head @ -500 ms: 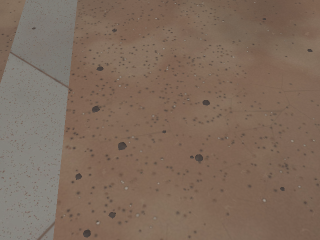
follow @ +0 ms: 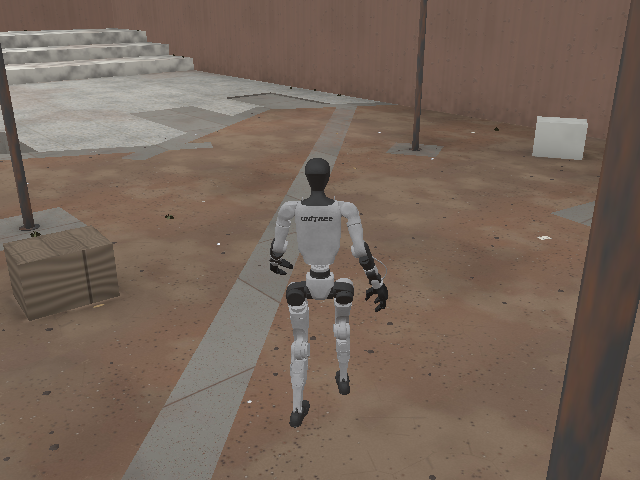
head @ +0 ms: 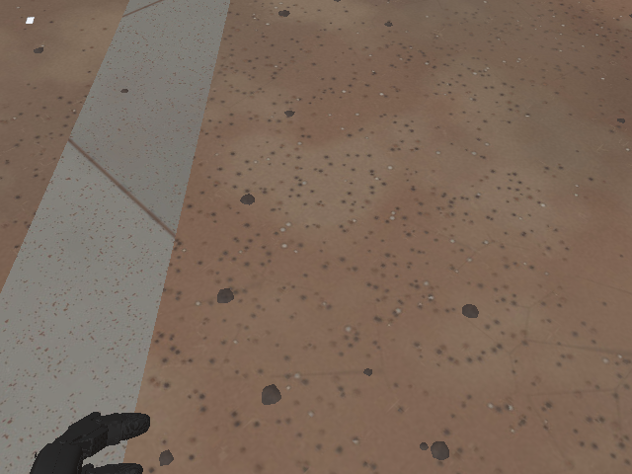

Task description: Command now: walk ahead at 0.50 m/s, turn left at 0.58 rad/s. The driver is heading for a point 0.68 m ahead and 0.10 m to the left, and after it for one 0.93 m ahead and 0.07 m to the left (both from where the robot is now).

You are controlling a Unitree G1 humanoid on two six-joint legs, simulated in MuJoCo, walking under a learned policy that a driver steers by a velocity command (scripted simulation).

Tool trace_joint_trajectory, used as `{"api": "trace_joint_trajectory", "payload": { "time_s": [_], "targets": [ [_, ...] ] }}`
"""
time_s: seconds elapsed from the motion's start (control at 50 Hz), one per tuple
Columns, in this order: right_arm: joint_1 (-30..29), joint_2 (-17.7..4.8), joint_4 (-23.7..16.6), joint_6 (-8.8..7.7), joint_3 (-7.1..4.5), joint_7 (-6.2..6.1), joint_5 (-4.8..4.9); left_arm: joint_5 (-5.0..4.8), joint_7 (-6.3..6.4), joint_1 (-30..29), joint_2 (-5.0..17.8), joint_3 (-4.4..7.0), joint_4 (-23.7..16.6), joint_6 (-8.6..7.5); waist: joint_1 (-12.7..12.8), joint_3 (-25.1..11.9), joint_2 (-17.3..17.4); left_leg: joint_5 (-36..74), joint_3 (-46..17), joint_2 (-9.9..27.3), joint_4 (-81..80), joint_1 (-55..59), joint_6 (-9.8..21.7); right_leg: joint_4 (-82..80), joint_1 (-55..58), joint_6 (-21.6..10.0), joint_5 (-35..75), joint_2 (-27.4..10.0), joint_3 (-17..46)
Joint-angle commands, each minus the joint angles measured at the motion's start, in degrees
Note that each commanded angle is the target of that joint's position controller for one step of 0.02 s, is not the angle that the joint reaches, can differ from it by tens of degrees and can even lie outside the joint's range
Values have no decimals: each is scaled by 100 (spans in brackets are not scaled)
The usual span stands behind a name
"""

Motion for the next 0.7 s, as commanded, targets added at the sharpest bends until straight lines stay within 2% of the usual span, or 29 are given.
{"api": "trace_joint_trajectory", "payload": {
  "time_s": [0.02, 0.04, 0.06, 0.08, 0.1, 0.12, 0.14, 0.16, 0.2, 0.24, 0.3, 0.34, 0.4, 0.44, 0.48, 0.5, 0.52, 0.54, 0.56, 0.58, 0.6, 0.62, 0.64, 0.66, 0.7],
  "targets": [
    [-389, -428, -543, -56, -30, 14, -90, 109, 80, 1480, 1210, 409, -98, -147, 1128, -1267, 505, 2445, -596, 836, 1888, -1081, 268, 109, 2918, -647, -295, -960, 718],
    [405, -73, -660, -112, 78, 26, 52, 144, 96, 2144, 1620, 536, 80, -44, 902, -2106, -1237, -148, 213, 0, 3753, -3179, -178, -123, 5046, -1565, -1237, -2279, 3099],
    [474, -543, -609, -128, 33, 15, 96, -14, 63, 2098, 1153, 431, 61, 5, 919, -1915, -1309, -1041, 175, 399, 4638, -4010, -235, -477, 5008, -1569, -2270, -2549, 3979],
    [-43, -929, -646, -102, -75, 18, 94, -26, 77, 1820, 763, 326, -44, 44, 1041, -1099, -659, -558, 191, 650, 4920, -4260, -277, -604, 4286, -1305, -2377, -2291, 3171],
    [-408, -921, -727, -71, -90, 7, 50, 32, 85, 1520, 663, 282, -95, 91, 973, -588, -209, -122, 421, 855, 4870, -4127, -325, -722, 3516, -1124, -1809, -2037, 2394],
    [-639, -838, -820, -69, -104, 20, -13, 65, 79, 1326, 569, 249, -55, 115, 866, -189, -126, 163, 469, 1008, 4607, -4030, -343, -891, 2880, -1082, -1229, -1832, 1890],
    [-633, -735, -856, -41, -119, 51, -6, 107, 82, 1235, 486, 212, -33, 109, 720, -81, -266, 333, 486, 1175, 4422, -3788, -327, -1039, 2493, -1013, -902, -1663, 1461],
    [-572, -597, -877, -5, -102, 78, 38, 102, 75, 1193, 481, 217, 2, 99, 649, -19, -389, 412, 568, 1253, 4278, -3626, -328, -1202, 2246, -1002, -768, -1553, 1144],
    [-671, -389, -1000, 61, -55, 106, 51, 43, 64, 1207, 575, 261, 82, 58, 610, 59, -389, 546, 689, 1360, 3970, -3663, -374, -1454, 2054, -1111, -440, -1556, 697],
    [-892, -336, -1154, 80, -28, 122, 10, 34, 75, 1245, 751, 326, 149, 40, 616, 88, -266, 917, 714, 1422, 3535, -3829, -439, -1588, 2093, -1201, -34, -1625, 349],
    [-1195, -297, -1260, 38, 9, 211, 21, 26, 92, 1247, 876, 366, 190, 79, 693, 89, -175, 1864, 866, 1404, 2641, -3726, -426, -1616, 2220, -1088, 425, -1481, -355],
    [-1587, -242, -1370, -1, 45, 284, 15, 4, 112, 1355, 946, 379, 235, 123, 843, 182, -138, 2366, 1076, 1317, 2000, -3534, -377, -1594, 2272, -975, 513, -1406, -741],
    [-2072, -244, -1586, 3, 61, 376, 25, -66, 122, 1639, 1094, 418, 341, 205, 992, 328, -128, 2367, 1314, 1205, 1432, -3462, -265, -1498, 2646, -862, 577, -1538, -1003],
    [-2208, -331, -1717, 19, 29, 429, 21, -129, 128, 1720, 1209, 457, 389, 280, 943, 380, -174, 1942, 1449, 1097, 1203, -3408, -111, -1247, 2989, -767, 1109, -1674, -1142],
    [-1921, -543, -1733, 54, -83, 443, -16, -176, 162, 1690, 1393, 511, 373, 357, 663, 101, -346, 1336, 1760, 737, 1108, -2756, 123, -459, 3188, -647, 2915, -1687, -1367],
    [-1322, -737, -1602, 73, -202, 430, -15, -194, 183, 1643, 1441, 521, 356, 407, 285, -240, -339, 1293, 1908, 483, 924, -1940, 289, 424, 3089, -553, 3625, -1595, -1522],
    [-324, -1062, -1317, 104, -394, 360, 6, -173, 210, 1652, 1308, 462, 330, 425, -218, -745, -172, 1618, 1865, 273, 654, -439, 510, 1706, 2423, -359, 3423, -1384, -1675],
    [391, -1581, -1172, 159, -538, 226, 44, 96, 199, 1863, 813, 281, 189, 390, -298, -1269, 933, 1900, 145, 1399, 692, 1306, 917, 3648, 732, -89, 196, -1037, -1686],
    [19, -1969, -1403, 72, -513, 255, 41, 104, 137, 2055, 389, 105, -189, 200, 259, -2043, 1891, 486, -3331, 2589, -409, 2590, 2092, 5396, -1345, 160, -3488, 163, -650],
    [120, -1406, -1415, -9, -359, 304, -11, -145, 49, 1479, 990, 222, -211, 17, -174, -2020, 1023, 173, -3218, 2611, -840, 2495, 1853, 5685, -1952, 58, -3143, -154, 167],
    [-32, -1104, -1314, -77, -264, 305, -44, -278, 6, 1252, 1009, 214, -269, -54, -95, -1252, 887, 506, -2307, 2433, -812, 1851, 1605, 5411, -2155, -62, -2663, -405, 40],
    [-397, -927, -1320, -118, -193, 307, -44, -178, 43, 1245, 927, 189, -196, -63, 178, -758, 339, 1161, -1599, 2177, -802, 923, 1379, 4888, -1827, -76, -2211, -679, 14],
    [-760, -737, -1354, -136, -126, 290, -85, -37, 77, 1255, 961, 225, -131, -23, 383, -536, 349, 1855, -1091, 1987, -849, 212, 1242, 4412, -1398, -37, -1952, -861, 13],
    [-959, -648, -1407, -145, -76, 273, -147, -10, 63, 1389, 959, 239, -78, 54, 555, -424, 467, 2282, -812, 1847, -996, -255, 1197, 4255, -1031, -12, -1782, -947, 21],
    [-995, -693, -1328, -210, -79, 244, -150, 9, 57, 1573, 791, 213, 4, 186, 672, -406, 483, 2902, -421, 1806, -1225, -650, 1259, 3951, -777, 113, -1555, -947, -88]
  ]
}}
